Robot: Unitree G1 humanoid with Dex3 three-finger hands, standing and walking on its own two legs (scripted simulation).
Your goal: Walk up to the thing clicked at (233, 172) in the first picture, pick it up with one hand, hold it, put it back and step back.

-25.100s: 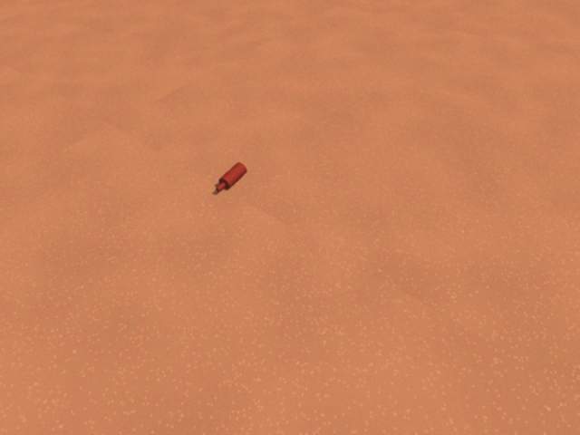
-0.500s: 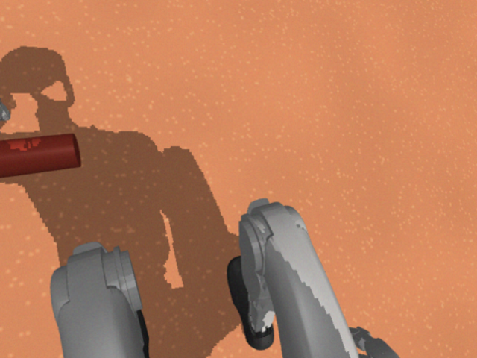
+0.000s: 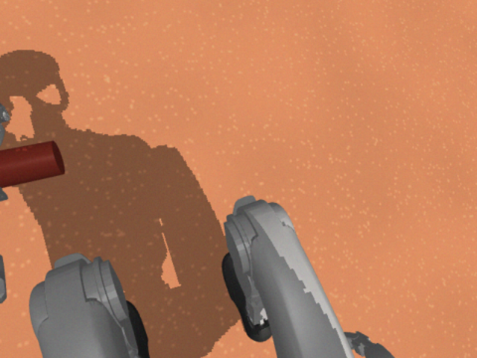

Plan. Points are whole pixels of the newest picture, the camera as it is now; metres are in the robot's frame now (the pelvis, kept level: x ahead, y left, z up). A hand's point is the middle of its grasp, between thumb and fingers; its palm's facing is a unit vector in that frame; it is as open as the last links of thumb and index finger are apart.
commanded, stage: approach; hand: left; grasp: from above
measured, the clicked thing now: (0, 169) +0.51 +0.30 -0.29
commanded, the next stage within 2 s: close in in 0.08 s
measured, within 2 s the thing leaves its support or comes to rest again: neither
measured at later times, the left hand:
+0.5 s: hand out of the picture +0.49 +0.28 -0.20, palm faces -0.47 -0.02 -0.88, open 13.9 cm
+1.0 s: hand (8, 168) +0.50 +0.27 -0.25, palm faces -0.46 -0.05 -0.89, open 13.8 cm
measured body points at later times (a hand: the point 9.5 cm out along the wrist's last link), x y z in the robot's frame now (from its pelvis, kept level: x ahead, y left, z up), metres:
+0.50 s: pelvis +0.00 +0.01 -0.01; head +0.26 +0.11 +0.35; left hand +0.51 +0.28 -0.15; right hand +0.04 -0.26 -0.08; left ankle +0.07 +0.13 -0.29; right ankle +0.11 -0.13 -0.29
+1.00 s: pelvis +0.01 +0.01 -0.02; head +0.29 +0.09 +0.32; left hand +0.52 +0.27 -0.20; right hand +0.02 -0.26 -0.08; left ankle +0.07 +0.13 -0.29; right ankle +0.11 -0.13 -0.29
